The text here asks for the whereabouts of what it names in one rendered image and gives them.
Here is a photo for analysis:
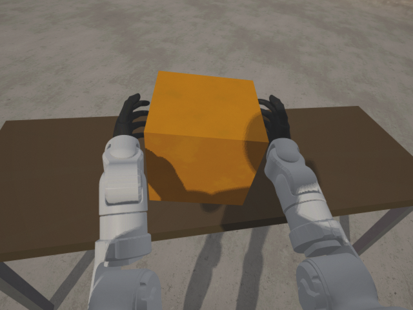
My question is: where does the robot right upper arm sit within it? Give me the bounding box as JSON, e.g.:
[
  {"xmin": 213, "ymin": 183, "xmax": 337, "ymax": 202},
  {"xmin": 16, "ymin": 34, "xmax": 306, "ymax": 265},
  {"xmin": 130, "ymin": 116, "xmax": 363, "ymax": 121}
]
[{"xmin": 296, "ymin": 253, "xmax": 409, "ymax": 310}]

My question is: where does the right robot forearm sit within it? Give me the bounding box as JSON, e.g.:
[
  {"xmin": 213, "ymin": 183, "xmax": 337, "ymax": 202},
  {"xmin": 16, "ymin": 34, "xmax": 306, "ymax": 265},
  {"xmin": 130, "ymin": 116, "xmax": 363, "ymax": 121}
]
[{"xmin": 265, "ymin": 138, "xmax": 378, "ymax": 299}]

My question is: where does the left robot forearm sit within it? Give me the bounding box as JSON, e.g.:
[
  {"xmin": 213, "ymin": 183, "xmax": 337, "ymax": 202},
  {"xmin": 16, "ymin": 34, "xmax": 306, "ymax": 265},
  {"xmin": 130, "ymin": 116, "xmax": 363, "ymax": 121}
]
[{"xmin": 88, "ymin": 135, "xmax": 152, "ymax": 308}]

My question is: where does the right robot hand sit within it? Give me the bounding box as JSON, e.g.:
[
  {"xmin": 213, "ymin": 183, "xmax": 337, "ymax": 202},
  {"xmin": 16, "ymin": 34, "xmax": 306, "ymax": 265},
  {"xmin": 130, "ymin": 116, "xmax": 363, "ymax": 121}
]
[{"xmin": 258, "ymin": 95, "xmax": 291, "ymax": 146}]

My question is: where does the left robot hand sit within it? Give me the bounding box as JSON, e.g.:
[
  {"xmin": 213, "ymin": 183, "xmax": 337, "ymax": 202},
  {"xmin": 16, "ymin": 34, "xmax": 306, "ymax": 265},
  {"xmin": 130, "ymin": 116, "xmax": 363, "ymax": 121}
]
[{"xmin": 113, "ymin": 93, "xmax": 150, "ymax": 139}]

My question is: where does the table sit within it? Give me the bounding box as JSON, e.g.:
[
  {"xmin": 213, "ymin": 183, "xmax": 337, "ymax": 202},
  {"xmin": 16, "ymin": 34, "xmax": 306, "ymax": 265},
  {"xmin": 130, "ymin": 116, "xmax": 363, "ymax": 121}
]
[{"xmin": 0, "ymin": 106, "xmax": 413, "ymax": 310}]

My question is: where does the robot left upper arm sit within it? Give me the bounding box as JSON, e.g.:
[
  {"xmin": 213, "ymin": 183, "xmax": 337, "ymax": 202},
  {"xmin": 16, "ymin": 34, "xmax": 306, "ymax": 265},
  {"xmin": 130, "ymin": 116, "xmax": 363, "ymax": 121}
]
[{"xmin": 88, "ymin": 268, "xmax": 163, "ymax": 310}]

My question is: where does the carton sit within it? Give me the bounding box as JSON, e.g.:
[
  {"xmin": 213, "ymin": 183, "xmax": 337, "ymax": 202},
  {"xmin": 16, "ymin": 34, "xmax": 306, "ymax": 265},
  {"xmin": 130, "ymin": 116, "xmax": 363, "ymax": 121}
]
[{"xmin": 144, "ymin": 71, "xmax": 269, "ymax": 205}]

